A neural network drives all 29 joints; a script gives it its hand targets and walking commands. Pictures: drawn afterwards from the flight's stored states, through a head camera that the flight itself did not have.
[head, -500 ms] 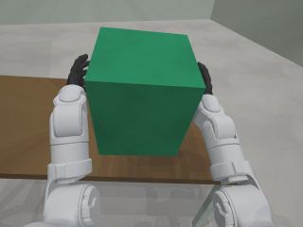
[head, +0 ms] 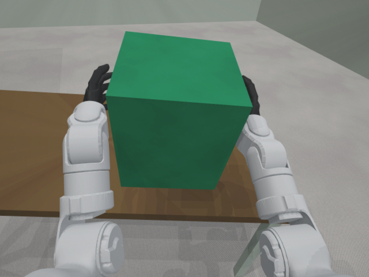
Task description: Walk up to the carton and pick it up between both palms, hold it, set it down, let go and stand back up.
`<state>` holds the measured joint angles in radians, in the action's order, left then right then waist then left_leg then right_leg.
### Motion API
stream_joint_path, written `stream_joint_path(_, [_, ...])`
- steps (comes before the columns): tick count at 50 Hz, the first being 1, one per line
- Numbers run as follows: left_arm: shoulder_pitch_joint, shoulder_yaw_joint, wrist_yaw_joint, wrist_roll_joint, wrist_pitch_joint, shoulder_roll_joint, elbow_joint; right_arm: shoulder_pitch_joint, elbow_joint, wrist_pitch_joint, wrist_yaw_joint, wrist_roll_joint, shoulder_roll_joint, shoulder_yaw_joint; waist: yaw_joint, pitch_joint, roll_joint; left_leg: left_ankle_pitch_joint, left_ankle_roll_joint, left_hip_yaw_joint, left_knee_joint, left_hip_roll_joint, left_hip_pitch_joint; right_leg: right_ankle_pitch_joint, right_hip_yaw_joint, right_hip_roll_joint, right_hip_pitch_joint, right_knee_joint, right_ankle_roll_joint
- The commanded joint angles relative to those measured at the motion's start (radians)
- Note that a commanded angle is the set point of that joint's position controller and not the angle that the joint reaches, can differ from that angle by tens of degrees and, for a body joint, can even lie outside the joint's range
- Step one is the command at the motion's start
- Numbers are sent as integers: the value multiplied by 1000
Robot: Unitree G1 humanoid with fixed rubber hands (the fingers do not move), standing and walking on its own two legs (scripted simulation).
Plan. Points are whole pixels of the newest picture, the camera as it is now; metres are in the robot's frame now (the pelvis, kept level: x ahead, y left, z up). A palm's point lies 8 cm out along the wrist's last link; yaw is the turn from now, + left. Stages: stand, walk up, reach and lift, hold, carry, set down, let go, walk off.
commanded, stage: hold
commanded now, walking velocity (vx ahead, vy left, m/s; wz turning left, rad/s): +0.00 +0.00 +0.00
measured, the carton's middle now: (173, 117) +0.39 +0.00 +0.19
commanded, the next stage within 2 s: none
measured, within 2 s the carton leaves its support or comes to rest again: neither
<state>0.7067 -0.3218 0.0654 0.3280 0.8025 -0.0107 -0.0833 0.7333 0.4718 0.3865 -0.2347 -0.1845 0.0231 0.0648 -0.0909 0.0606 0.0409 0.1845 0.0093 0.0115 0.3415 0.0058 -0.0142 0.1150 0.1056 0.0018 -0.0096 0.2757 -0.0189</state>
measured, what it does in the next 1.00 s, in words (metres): stands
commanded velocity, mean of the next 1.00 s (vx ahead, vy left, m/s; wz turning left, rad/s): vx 0.00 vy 0.00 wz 0.00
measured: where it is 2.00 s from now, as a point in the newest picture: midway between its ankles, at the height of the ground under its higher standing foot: outside the picture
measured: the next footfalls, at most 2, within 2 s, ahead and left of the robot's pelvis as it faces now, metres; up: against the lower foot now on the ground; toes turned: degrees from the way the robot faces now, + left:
none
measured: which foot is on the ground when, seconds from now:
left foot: down 0.00-1.00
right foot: down 0.00-1.00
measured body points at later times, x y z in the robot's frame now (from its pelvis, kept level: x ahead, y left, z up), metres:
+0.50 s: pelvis +0.00 +0.00 +0.00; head -0.04 +0.02 +0.45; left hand +0.38 +0.16 +0.23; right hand +0.38 -0.14 +0.21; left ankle +0.02 +0.11 -0.75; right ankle +0.04 -0.10 -0.75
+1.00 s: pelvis +0.00 +0.00 +0.00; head -0.04 +0.02 +0.45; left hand +0.38 +0.16 +0.23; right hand +0.38 -0.15 +0.21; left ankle +0.02 +0.11 -0.75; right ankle +0.04 -0.10 -0.75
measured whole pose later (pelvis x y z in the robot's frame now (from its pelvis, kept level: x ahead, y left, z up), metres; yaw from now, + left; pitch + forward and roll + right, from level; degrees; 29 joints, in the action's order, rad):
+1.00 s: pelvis +0.00 +0.00 +0.00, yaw +0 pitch -10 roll -1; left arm 0.70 -0.32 0.07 0.33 0.80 -0.01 -0.07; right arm 0.72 0.46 0.38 -0.24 -0.19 0.02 0.06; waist -0.10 0.07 0.04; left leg 0.19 0.01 0.01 0.35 0.00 -0.02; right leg 0.12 0.11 0.00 -0.02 0.27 -0.02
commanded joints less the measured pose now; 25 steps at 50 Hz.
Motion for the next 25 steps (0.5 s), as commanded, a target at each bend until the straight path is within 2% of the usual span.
stream_joint_path(1, [632,439,135,-154,-57,-501,68,781,-280,-68,116,-69,-545,-357,-10,-422,-73,-132,-18,23,-70,-44,68,-79,-16,38,-223,5,52])
stream_joint_path(2, [613,442,136,-149,-53,-506,73,776,-291,-70,116,-76,-548,-370,-2,-426,-71,-169,-19,26,-61,-44,53,-106,-15,42,-236,6,52])
stream_joint_path(5, [600,443,143,-158,-51,-498,72,775,-311,-65,105,-86,-547,-378,-19,-439,-54,-184,-23,23,-48,-54,43,-148,-20,35,-241,4,59])
stream_joint_path(8, [601,436,148,-161,-54,-489,80,797,-359,-68,97,-102,-558,-415,0,-479,-45,-235,-18,23,-32,-61,31,-205,-20,38,-270,14,66])
stream_joint_path(9, [584,437,149,-162,-55,-492,83,792,-376,-66,91,-104,-565,-420,-6,-481,-25,-244,-15,26,-29,-63,26,-231,-21,38,-278,14,72])
stream_joint_path(10, [592,442,148,-166,-63,-485,125,770,-377,-64,88,-115,-573,-441,-3,-509,-28,-268,-17,24,-23,-64,20,-257,-22,39,-291,23,74])
stream_joint_path(12, [595,473,144,-171,-61,-502,121,742,-348,-60,94,-105,-545,-407,-27,-452,-71,-258,-39,15,-30,-52,13,-192,-14,45,-237,13,58])
stream_joint_path(14, [571,490,141,-170,-54,-518,141,728,-361,-65,98,-116,-527,-413,-27,-456,-103,-306,-51,13,-15,-47,-17,-191,-11,51,-229,12,50])
stream_joint_path(16, [600,463,140,-156,-54,-497,132,739,-322,-57,105,-106,-523,-399,-15,-423,-84,-256,-44,18,-36,-46,3,-127,-8,51,-207,3,51])
stream_joint_path(17, [585,464,139,-156,-50,-505,118,760,-348,-63,108,-105,-531,-403,-6,-425,-74,-253,-37,18,-39,-45,10,-132,-7,54,-213,5,52])
stream_joint_path(19, [592,476,138,-160,-50,-516,105,759,-330,-65,111,-89,-524,-377,-24,-401,-81,-218,-38,14,-52,-36,28,-107,-8,54,-211,3,50])
stream_joint_path(21, [580,457,141,-148,-48,-506,89,764,-337,-67,111,-91,-539,-386,-12,-397,-55,-218,-27,19,-51,-44,36,-124,-14,48,-227,0,56])
stream_joint_path(23, [595,500,138,-178,-58,-525,138,771,-375,-75,108,-102,-538,-397,-31,-489,-75,-270,-39,13,-29,-43,-6,-177,-13,54,-242,15,54])
stream_joint_path(24, [613,498,132,-175,-61,-522,141,784,-367,-73,110,-107,-535,-407,-14,-477,-95,-278,-43,13,-26,-42,1,-152,-10,56,-226,16,50])
stream_joint_path(25, [599,510,130,-180,-61,-527,154,758,-376,-72,108,-110,-544,-412,-25,-485,-94,-310,-46,13,-14,-44,-15,-184,-9,56,-234,17,51])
